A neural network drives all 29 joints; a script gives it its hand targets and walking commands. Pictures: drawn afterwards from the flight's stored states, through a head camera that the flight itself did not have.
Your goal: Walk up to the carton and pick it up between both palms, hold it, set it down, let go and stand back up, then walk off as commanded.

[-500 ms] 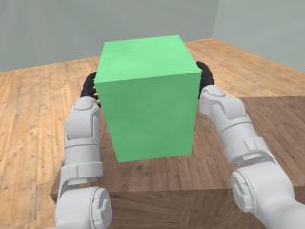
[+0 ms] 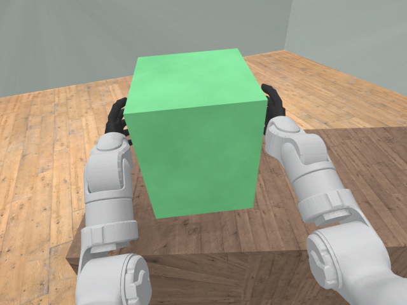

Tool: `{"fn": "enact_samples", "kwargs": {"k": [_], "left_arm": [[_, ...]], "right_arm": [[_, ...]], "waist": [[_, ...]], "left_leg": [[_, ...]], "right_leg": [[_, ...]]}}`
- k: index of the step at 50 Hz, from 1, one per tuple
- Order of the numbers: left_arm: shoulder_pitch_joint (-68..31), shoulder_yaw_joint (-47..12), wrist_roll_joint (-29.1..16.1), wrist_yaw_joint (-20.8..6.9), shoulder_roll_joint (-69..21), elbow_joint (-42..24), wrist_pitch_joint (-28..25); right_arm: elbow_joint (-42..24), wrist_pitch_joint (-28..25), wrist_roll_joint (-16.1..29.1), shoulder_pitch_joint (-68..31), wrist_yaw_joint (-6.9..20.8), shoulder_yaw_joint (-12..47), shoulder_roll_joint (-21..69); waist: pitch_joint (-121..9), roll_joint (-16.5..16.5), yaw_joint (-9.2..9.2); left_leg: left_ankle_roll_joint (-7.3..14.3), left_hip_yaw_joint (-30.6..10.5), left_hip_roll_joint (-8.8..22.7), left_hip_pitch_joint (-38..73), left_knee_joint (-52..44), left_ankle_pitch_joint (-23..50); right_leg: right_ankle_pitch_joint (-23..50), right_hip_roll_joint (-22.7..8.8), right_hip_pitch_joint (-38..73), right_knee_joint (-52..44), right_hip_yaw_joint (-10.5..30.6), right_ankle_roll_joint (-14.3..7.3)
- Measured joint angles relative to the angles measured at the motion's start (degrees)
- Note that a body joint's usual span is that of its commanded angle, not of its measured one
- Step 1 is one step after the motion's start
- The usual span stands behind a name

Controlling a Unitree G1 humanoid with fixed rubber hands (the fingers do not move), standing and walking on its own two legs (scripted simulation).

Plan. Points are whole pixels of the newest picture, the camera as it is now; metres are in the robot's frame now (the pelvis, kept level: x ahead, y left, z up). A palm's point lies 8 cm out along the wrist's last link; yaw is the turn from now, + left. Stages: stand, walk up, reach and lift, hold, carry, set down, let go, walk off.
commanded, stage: hold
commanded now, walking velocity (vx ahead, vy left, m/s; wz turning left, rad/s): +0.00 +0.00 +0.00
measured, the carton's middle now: (196, 133) +0.39 +0.00 +0.20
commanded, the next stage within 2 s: set down in 0.72 s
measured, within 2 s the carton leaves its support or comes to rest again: neither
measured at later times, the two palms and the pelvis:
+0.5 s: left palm (115, 134) +0.37 +0.15 +0.23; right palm (271, 120) +0.37 -0.14 +0.23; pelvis +0.00 +0.01 +0.00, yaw +0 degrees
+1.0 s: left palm (112, 130) +0.38 +0.16 +0.23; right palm (265, 115) +0.38 -0.13 +0.24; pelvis +0.00 +0.00 +0.00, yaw +1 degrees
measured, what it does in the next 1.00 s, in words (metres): stands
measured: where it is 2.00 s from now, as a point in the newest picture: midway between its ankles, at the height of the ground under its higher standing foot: outside the picture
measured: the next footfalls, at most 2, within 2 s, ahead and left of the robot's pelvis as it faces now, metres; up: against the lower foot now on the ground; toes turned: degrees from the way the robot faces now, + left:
none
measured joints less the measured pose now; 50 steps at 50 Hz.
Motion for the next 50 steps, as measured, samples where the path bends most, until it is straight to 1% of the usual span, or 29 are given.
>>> {"fn": "enact_samples", "kwargs": {"k": [8,16,22,26,30,36,39,42,46,50], "left_arm": [[-2.80,0.66,0.52,-0.26,0.57,3.71,-0.45],[-3.76,0.13,0.35,-0.10,1.08,5.85,-1.27],[-3.23,0.16,0.60,0.01,0.72,5.03,-1.04],[-2.09,-0.34,0.41,0.20,0.75,3.69,-0.65],[-0.77,-0.66,0.50,0.28,0.24,1.82,-0.61],[0.93,-0.98,0.36,0.48,-0.13,-0.42,-0.17],[0.63,-1.02,-0.18,0.52,0.11,0.22,-0.73],[-0.52,-0.36,-0.33,0.55,0.36,1.28,-1.64],[-2.90,0.94,0.75,0.41,0.26,3.57,-4.61],[-5.42,3.84,3.63,-1.50,-0.30,8.20,-9.77]], "right_arm": [[3.42,-0.44,-0.44,-2.35,0.31,-0.98,-0.10],[4.80,-0.84,-0.51,-3.08,0.48,-0.86,-0.56],[4.73,-1.06,0.28,-2.78,0.46,0.32,-1.09],[4.30,-1.31,0.74,-2.10,0.41,0.66,-0.93],[2.34,-1.07,1.11,-0.88,0.25,1.44,-1.24],[0.83,-0.78,1.17,0.20,0.25,0.89,-0.67],[0.20,-0.64,0.34,0.47,0.23,1.24,-0.79],[1.22,-1.46,-1.01,-0.60,0.68,0.71,-0.43],[3.87,-4.83,-3.79,-2.53,2.40,-1.45,0.45],[7.24,-9.32,-9.03,-3.83,3.98,-5.52,2.73]], "waist": [[-0.52,0.19,0.39],[-1.20,0.37,0.40],[-0.93,0.29,0.56],[-1.00,0.23,0.30],[-0.40,0.08,0.16],[-0.25,0.22,-0.16],[-0.46,0.31,0.20],[-0.37,0.42,0.58],[0.46,0.25,0.87],[1.60,-0.57,1.13]], "left_leg": [[0.15,0.29,-0.12,-0.82,-0.07,0.40],[0.34,0.31,-0.31,-1.26,0.18,0.19],[0.42,0.45,-0.25,-0.79,0.24,-0.15],[0.40,0.24,-0.24,-0.70,0.45,-0.43],[0.38,-0.01,-0.21,-0.25,0.63,-0.65],[0.39,-0.12,-0.28,-0.60,0.88,-0.72],[0.47,0.04,-0.29,-0.84,0.65,-0.56],[0.45,0.14,-0.25,-1.11,0.18,-0.13],[0.31,-0.28,-0.43,-0.73,-0.64,0.55],[0.23,-0.65,-0.70,0.86,-1.93,1.15]], "right_leg": [[0.28,-0.09,-1.12,0.34,0.44,0.09],[0.20,-0.21,-1.44,0.33,0.61,0.30],[0.21,-0.11,-0.79,-0.13,0.86,0.38],[0.11,-0.05,-0.40,-0.41,0.73,0.36],[0.13,0.03,0.36,-0.78,0.56,0.36],[-0.01,0.02,0.01,-0.46,0.55,0.37],[0.05,0.01,-0.45,-0.38,0.77,0.33],[0.40,0.06,-0.88,-0.60,0.92,0.23],[0.63,-0.09,-0.59,-0.87,0.53,0.15],[0.40,-0.39,0.56,-0.88,0.10,0.04]]}}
